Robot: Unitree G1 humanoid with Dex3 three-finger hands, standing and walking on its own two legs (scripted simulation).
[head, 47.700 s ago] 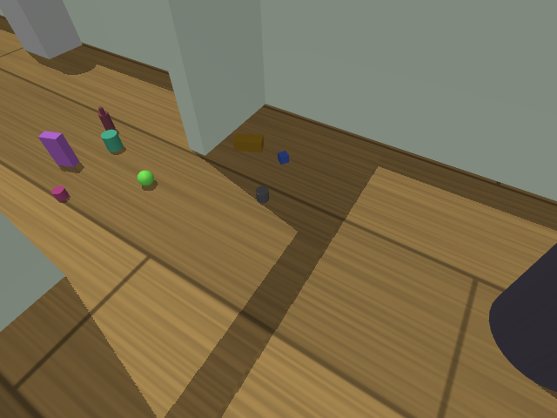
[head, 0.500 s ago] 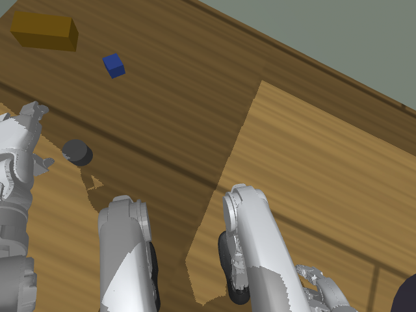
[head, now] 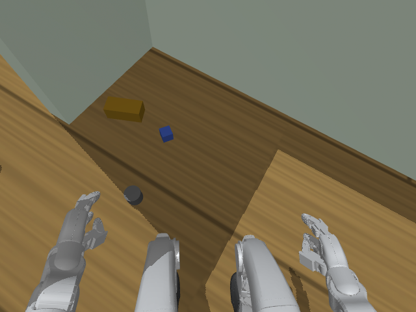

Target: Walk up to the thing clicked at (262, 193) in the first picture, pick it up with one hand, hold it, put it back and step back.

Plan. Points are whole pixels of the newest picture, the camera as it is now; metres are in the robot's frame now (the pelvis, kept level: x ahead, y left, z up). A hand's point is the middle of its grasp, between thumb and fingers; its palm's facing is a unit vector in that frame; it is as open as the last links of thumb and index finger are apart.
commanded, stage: home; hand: left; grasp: from above
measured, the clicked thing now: (133, 195) +0.49 +0.28 -0.55
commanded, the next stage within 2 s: none
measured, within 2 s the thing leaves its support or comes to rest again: neither
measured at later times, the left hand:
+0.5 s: hand (81, 252) +0.22 +0.19 +0.09, palm faces +0.10 -0.97 -0.21, open 7.4 cm
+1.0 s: hand (81, 265) +0.20 +0.19 +0.09, palm faces +0.10 -0.97 -0.20, open 7.4 cm
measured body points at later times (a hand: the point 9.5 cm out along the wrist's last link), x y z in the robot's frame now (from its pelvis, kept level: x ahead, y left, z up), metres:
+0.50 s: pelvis +0.06 +0.00 +0.13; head +0.08 +0.01 +0.58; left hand +0.21 +0.24 +0.10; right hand +0.22 -0.24 +0.07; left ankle +0.07 +0.12 -0.55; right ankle +0.05 -0.14 -0.55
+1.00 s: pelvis +0.05 +0.00 +0.14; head +0.07 +0.01 +0.58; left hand +0.20 +0.24 +0.10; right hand +0.23 -0.23 +0.08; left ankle +0.07 +0.12 -0.55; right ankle +0.05 -0.14 -0.55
